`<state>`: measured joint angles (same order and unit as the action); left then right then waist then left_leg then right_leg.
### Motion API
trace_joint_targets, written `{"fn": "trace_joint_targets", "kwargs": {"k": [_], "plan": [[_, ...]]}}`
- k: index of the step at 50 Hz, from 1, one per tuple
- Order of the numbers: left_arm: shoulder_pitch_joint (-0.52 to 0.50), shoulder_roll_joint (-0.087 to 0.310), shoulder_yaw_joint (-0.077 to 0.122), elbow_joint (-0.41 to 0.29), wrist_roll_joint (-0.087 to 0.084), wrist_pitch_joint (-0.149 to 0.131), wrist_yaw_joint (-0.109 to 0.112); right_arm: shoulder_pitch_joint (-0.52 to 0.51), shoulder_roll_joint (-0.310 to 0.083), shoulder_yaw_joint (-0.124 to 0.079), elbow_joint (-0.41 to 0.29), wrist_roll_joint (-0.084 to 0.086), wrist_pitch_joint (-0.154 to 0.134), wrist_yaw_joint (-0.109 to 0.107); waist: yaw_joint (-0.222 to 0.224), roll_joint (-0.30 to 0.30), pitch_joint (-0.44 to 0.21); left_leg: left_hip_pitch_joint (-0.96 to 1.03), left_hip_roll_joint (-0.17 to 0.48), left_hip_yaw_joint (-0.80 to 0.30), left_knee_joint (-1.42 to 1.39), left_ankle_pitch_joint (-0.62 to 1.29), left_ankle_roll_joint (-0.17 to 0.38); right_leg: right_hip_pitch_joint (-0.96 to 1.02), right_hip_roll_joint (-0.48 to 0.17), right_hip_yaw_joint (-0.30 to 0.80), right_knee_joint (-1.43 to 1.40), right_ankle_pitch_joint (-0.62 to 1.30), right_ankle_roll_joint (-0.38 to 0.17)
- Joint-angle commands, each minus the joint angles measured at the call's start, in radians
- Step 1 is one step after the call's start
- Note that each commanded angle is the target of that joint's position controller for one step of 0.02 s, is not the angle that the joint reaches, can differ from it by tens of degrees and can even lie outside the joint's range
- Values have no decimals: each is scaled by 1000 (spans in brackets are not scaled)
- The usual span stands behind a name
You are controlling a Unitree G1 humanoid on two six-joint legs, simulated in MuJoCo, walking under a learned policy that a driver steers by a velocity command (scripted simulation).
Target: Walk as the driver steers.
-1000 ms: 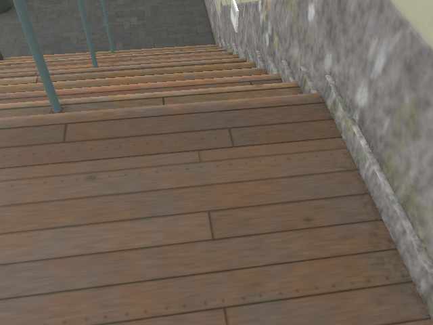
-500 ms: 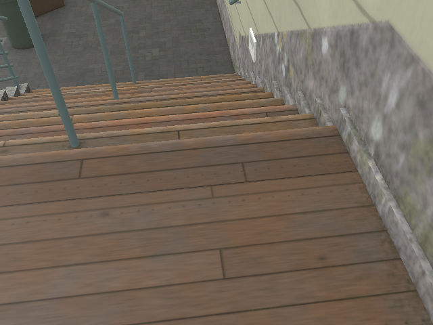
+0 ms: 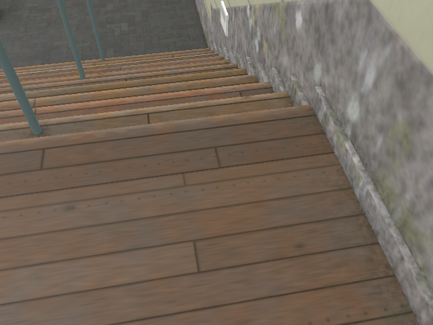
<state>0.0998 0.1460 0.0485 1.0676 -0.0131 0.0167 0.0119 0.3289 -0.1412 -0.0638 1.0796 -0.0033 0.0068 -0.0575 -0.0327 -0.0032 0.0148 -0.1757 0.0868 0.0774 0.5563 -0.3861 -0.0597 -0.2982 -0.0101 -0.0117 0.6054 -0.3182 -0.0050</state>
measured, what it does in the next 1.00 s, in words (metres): lifts its left foot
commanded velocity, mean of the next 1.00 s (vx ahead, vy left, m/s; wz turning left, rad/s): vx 0.10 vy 0.00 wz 0.00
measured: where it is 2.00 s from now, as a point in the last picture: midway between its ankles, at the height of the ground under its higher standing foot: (184, 282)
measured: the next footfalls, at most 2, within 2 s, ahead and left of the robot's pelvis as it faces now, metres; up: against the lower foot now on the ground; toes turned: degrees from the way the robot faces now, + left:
left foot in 1.04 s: +0.17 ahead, +0.18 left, +0.00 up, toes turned +1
right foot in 1.54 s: +0.53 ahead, -0.01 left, +0.00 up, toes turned -3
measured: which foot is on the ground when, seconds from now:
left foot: down 0.00-0.78, up 0.80-1.00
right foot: down 0.00-1.00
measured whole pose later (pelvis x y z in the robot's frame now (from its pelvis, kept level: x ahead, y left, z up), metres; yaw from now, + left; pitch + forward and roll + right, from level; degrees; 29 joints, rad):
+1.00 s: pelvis +0.07 +0.05 -0.01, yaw -1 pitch +3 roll +0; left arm 0.44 0.19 0.06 1.12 -0.03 -0.05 0.03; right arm 0.24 -0.17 -0.07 0.95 0.03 -0.10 -0.01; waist 0.04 -0.05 -0.04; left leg -0.51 0.03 0.03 0.85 -0.43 0.07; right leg -0.26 -0.07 0.06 0.66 -0.47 0.04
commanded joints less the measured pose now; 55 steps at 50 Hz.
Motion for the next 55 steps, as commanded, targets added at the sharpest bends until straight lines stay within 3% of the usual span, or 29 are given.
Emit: {"fn": "trace_joint_targets", "kwargs": {"k": [1, 7, 30, 31, 32, 33, 35, 38, 39, 40, 41, 42, 43, 45, 47, 49, 50, 51, 52, 53, 54, 55], "plan": [[2, 86, 9, -28, 0, -7, 2, 123, -70, -14, 9, -1, 4, 0, -5, -5, -18, -37, -13, 13, -65, 200, 7, 73, -50, 35, -63, 483, -60], [-3, 93, 4, -21, -3, 3, 14, 94, -75, -15, -1, -3, 8, 5, -5, 0, -12, -36, -12, 16, -83, 201, 13, 78, -42, 23, -65, 430, -55], [27, 103, -5, -2, -1, 7, 18, 123, -70, -2, 3, -2, -3, 5, 6, 5, 33, -54, -13, 22, -119, 137, 20, 67, -29, 16, -93, 288, -25], [44, 98, -5, 8, -2, 8, 19, 144, -65, -2, 13, 0, -2, 5, 5, 5, 15, -50, -23, 34, -117, 41, 26, 72, -16, 3, -88, 174, -28], [50, 110, 3, 7, -15, 9, 24, 144, -73, -7, 10, 14, -4, 3, 6, 12, 27, -63, -35, 40, -107, -105, 42, 50, 5, -11, -74, -42, -39], [62, 115, 7, 5, -22, 8, 27, 121, -85, -10, -4, 21, -7, 0, 14, 28, 58, -98, -31, 27, -103, -242, 66, 3, 19, -22, -67, -266, -49], [74, 113, 12, -9, -27, -11, 28, 129, -73, -7, -21, 28, -24, -4, 16, 16, 145, -172, -11, -15, -98, -402, 103, -87, 9, 2, -65, -449, -72], [156, 102, 15, -7, -37, -61, 17, 134, -51, 0, -33, 36, -65, 4, 40, -22, 171, -286, -14, -37, 20, -366, 135, -65, -49, 101, -60, -450, -117], [216, 116, 19, 6, -34, -71, 8, 106, -43, 2, -46, 30, -75, 10, 65, -61, 152, -353, -38, -13, 108, -297, 137, -2, -100, 203, -104, -470, -161], [296, 152, 29, 22, -31, -81, 4, 66, -19, 6, -69, 32, -90, 23, 90, -142, 122, -426, -82, 24, 246, -190, 132, 81, -188, 397, -198, -497, -234], [381, 194, 39, 41, -15, -90, 3, 1, -26, 0, -96, 36, -104, 31, 123, -198, 99, -497, -101, -7, 372, -163, 141, 142, -287, 630, -297, -460, -318], [423, 206, 39, 43, 4, -103, 5, -83, -52, -6, -135, 46, -116, 39, 152, -229, 96, -613, -87, -87, 529, -288, 153, 195, -361, 779, -362, -397, -373], [405, 218, 41, 35, 9, -120, 15, -113, -45, -3, -160, 56, -126, 47, 142, -257, 87, -742, -41, -164, 622, -329, 160, 250, -410, 841, -328, -324, -379], [334, 179, 33, 14, -13, -124, 27, -113, -48, -4, -176, 37, -127, 54, 86, -147, 32, -756, 19, -207, 598, -251, 168, 243, -371, 692, -232, -159, -261], [229, 174, 32, -25, -17, -94, 31, -58, -54, -5, -174, 33, -117, 55, 17, -125, 6, -509, 6, -126, 410, -188, 154, 36, -280, 457, -246, -156, -169], [136, 208, 43, -50, -20, -73, 25, 117, -31, -12, -88, 42, -104, 50, -82, -113, -16, -12, -109, 40, 198, 102, 119, -293, -135, 162, -196, -206, -81], [147, 218, 44, -52, -11, -72, 21, 177, -45, -22, -57, 38, -97, 41, -105, -90, -23, 94, -163, 113, 175, 90, 87, -332, -97, 92, -121, -153, -67], [142, 187, 35, -57, -4, -82, 21, 255, -77, -36, -40, 28, -97, 35, -150, -19, -28, 172, -151, 84, 143, 64, 87, -362, -76, 57, 57, 24, -50], [105, 95, 11, -81, 7, -97, 19, 398, -166, -54, -20, 5, -105, 35, -204, 270, -37, 241, 53, -289, -17, -77, 172, -529, 1, -20, 526, 53, 2], [145, 44, 3, -118, -8, -124, 22, 424, -208, -37, -39, -4, -118, 53, -139, 460, -75, 269, 298, -942, -361, -168, 331, -687, 83, 52, 778, -251, -5], [167, 56, 7, -116, -54, -149, 23, 323, -212, -30, -62, 0, -126, 66, -77, 322, -6, 244, 341, -1065, -415, -412, 362, -791, 9, 133, 892, -181, -51], [106, 58, -1, -135, -54, -154, 21, 220, -190, -21, -87, 3, -133, 74, -55, 190, 80, 160, 328, -924, -371, -365, 337, -855, -40, 112, 919, -69, -83]]}}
